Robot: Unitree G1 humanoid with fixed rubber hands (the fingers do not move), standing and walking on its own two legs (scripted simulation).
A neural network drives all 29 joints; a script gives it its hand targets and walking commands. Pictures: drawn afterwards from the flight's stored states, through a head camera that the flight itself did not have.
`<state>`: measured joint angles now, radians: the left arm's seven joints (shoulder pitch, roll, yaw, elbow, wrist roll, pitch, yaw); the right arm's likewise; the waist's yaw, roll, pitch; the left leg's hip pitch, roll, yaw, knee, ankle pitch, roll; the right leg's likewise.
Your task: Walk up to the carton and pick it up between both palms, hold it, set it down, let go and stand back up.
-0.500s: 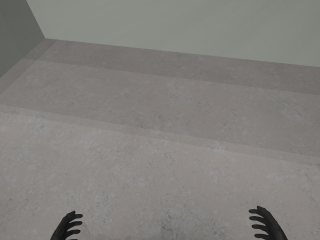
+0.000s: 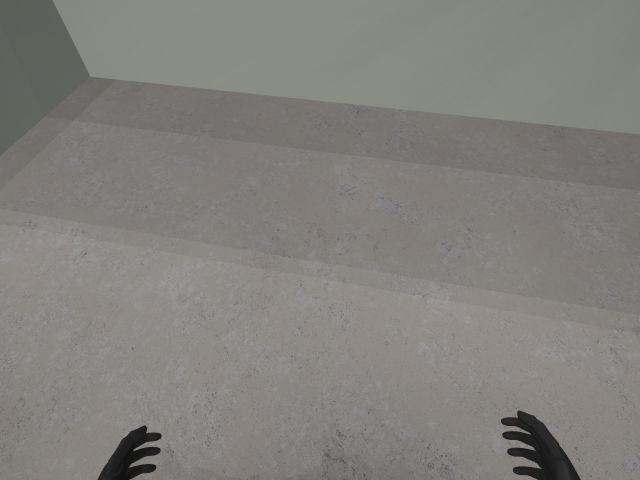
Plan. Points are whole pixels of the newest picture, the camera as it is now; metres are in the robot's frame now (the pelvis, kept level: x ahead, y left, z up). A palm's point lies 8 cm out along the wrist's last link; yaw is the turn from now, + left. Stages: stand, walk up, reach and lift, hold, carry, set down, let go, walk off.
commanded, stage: stand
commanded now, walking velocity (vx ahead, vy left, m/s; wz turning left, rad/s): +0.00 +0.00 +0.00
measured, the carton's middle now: out of the picture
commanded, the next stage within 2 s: none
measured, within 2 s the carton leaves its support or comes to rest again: neither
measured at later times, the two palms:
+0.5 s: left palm out of the picture +0.12 +0.28 -0.08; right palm out of the picture +0.13 -0.27 -0.08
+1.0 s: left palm out of the picture +0.11 +0.28 -0.09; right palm out of the picture +0.12 -0.27 -0.08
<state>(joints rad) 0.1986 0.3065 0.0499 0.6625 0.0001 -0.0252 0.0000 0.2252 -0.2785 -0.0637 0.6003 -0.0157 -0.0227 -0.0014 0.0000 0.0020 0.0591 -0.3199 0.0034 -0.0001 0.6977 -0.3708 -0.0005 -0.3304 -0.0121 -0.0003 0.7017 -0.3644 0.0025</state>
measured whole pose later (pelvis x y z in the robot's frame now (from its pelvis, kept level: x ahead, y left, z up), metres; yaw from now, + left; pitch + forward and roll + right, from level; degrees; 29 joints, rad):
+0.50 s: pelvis -0.01 +0.00 +0.00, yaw +0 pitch -1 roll +0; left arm 0.20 0.31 0.05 0.68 0.00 -0.03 0.00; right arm 0.23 -0.28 -0.06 0.60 -0.02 -0.02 0.00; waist 0.00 0.00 0.06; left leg -0.32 0.00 0.00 0.70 -0.36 0.00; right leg -0.33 -0.01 0.00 0.70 -0.35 0.00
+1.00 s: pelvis -0.02 +0.00 +0.00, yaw +0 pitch -2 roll +0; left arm 0.20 0.31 0.05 0.71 0.00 -0.03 0.00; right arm 0.23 -0.29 -0.06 0.62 -0.02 -0.02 0.00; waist 0.00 0.00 0.06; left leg -0.32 0.00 0.00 0.70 -0.35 0.00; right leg -0.33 -0.01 0.00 0.70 -0.34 0.00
